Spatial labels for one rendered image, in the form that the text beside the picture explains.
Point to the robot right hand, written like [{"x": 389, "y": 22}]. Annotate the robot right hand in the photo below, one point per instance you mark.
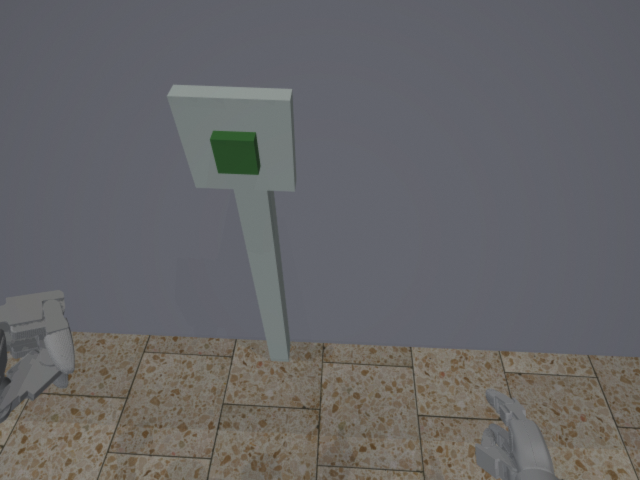
[{"x": 521, "y": 447}]

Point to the robot left hand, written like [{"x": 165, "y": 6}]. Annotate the robot left hand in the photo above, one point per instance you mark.
[{"x": 33, "y": 327}]

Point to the panel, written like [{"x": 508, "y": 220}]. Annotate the panel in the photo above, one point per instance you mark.
[{"x": 200, "y": 110}]

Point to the button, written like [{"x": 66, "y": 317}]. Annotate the button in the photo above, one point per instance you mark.
[{"x": 235, "y": 152}]

